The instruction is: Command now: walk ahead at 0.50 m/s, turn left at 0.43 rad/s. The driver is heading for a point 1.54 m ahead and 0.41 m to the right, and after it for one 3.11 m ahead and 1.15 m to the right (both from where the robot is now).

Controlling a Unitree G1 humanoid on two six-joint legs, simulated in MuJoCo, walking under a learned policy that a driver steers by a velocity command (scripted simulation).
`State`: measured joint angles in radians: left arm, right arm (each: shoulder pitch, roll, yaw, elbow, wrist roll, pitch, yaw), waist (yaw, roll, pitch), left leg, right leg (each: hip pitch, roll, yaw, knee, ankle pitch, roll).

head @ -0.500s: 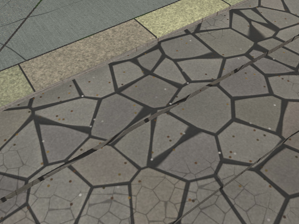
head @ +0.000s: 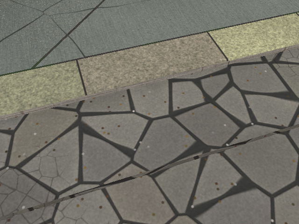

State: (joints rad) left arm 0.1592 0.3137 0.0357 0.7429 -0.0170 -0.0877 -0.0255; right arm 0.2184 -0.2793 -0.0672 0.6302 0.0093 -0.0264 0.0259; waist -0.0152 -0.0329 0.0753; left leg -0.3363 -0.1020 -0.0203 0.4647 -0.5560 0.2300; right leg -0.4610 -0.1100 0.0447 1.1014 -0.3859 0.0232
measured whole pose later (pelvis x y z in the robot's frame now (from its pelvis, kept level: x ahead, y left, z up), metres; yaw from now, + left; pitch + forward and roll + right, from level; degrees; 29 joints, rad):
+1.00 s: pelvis +0.38 -0.06 +0.01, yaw -15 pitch +2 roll +2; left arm 0.06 0.27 0.04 0.60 -0.02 -0.03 -0.06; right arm 0.36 -0.27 -0.07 0.85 0.01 -0.08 -0.01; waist -0.09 -0.04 0.06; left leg 0.14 0.00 0.25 0.24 -0.40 -0.03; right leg -0.69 -0.08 -0.03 0.70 -0.05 -0.03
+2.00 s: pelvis +0.85 -0.30 +0.05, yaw -31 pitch +2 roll +2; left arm 0.10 0.24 0.03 0.63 -0.01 -0.08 -0.02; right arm 0.40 -0.30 -0.05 0.82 0.02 -0.06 0.01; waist -0.08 0.00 -0.01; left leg -0.14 0.02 0.00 0.53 -0.38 0.00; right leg -0.42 -0.03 0.00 0.52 -0.12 -0.03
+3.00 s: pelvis +1.26 -0.46 +0.05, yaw +3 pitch -2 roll -2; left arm 0.28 0.24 0.06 0.85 -0.01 -0.03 0.00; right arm 0.17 -0.25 -0.06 0.62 0.03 0.04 -0.02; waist 0.01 0.08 0.00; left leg -0.63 -0.05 -0.08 1.43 -0.52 0.06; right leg -0.27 -0.02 -0.12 0.65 -0.64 0.08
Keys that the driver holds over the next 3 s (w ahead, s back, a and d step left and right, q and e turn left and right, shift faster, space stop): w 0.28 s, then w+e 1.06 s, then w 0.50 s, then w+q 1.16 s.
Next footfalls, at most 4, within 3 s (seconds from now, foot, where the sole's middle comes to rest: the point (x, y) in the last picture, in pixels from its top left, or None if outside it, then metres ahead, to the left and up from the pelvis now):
0.22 right None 0.19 -0.15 -0.75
0.62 left None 0.27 0.08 -0.76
1.06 right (202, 191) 0.57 -0.22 -0.76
1.52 left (178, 126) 0.89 -0.14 -0.72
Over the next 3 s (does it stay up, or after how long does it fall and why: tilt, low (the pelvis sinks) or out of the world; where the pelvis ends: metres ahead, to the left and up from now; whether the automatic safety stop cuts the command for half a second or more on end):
stays up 1.26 -0.46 0.05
